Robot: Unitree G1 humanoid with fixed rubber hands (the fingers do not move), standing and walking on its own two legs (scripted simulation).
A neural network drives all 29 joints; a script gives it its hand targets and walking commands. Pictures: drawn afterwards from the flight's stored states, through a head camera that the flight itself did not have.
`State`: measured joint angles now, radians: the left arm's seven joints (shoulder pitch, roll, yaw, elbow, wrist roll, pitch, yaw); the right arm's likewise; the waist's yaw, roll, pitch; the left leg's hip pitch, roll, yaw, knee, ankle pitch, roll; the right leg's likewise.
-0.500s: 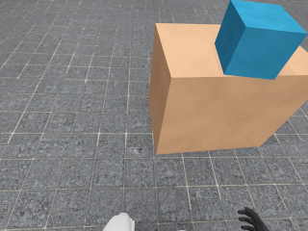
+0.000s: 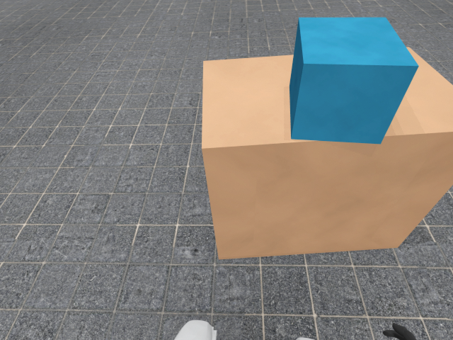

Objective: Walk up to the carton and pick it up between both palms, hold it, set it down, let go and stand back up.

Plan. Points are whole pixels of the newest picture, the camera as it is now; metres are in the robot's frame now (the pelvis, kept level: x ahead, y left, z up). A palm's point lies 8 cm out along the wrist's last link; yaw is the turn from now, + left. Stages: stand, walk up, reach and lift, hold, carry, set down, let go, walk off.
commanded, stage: walk up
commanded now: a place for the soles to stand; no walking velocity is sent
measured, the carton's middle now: (338, 78) +0.74 -0.25 +0.07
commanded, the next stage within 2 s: none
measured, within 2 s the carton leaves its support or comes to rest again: neither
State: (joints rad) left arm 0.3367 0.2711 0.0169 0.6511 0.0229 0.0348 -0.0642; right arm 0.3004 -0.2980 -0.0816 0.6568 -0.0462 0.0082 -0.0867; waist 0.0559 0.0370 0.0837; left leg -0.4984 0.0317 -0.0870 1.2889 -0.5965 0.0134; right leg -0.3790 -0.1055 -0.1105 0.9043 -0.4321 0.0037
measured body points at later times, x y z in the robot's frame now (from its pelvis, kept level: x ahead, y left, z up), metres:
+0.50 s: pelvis +0.07 -0.14 +0.02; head +0.09 -0.09 +0.47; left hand +0.20 +0.14 -0.10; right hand +0.14 -0.42 -0.06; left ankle +0.12 +0.03 -0.69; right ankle +0.13 -0.31 -0.62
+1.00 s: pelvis +0.13 -0.30 +0.02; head +0.15 -0.26 +0.47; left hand +0.14 -0.03 -0.12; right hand +0.31 -0.54 -0.06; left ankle +0.16 -0.21 -0.70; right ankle +0.16 -0.39 -0.69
